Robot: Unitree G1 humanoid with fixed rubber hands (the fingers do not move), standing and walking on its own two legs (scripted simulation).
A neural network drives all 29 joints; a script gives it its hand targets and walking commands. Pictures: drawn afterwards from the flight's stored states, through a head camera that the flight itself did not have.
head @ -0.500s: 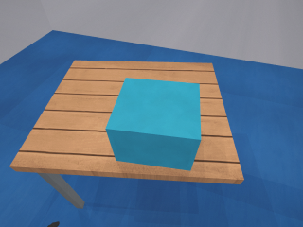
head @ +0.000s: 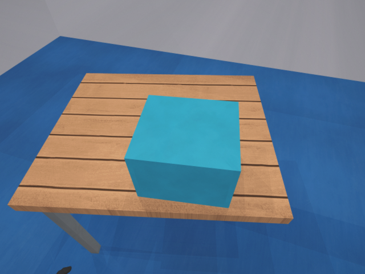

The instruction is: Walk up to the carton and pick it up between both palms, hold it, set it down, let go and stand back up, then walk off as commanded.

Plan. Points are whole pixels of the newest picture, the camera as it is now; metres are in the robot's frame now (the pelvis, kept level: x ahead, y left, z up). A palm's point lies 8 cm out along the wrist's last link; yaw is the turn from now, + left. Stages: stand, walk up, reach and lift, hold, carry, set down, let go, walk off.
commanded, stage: stand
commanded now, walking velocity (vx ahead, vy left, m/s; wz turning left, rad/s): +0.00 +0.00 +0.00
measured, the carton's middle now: (187, 149) +0.46 +0.02 -0.04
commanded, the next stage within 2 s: walk off in 0.16 s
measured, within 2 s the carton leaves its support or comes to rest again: neither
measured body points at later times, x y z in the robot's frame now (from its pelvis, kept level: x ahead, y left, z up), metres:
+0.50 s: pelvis -0.02 +0.00 -0.01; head +0.03 +0.00 +0.43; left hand +0.10 +0.33 -0.12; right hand +0.09 -0.32 -0.14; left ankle -0.01 +0.14 -0.75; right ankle +0.00 -0.12 -0.75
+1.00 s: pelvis -0.13 +0.00 -0.06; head -0.05 -0.04 +0.38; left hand -0.01 +0.32 -0.15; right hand -0.02 -0.34 -0.18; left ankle -0.03 +0.14 -0.73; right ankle -0.16 -0.10 -0.75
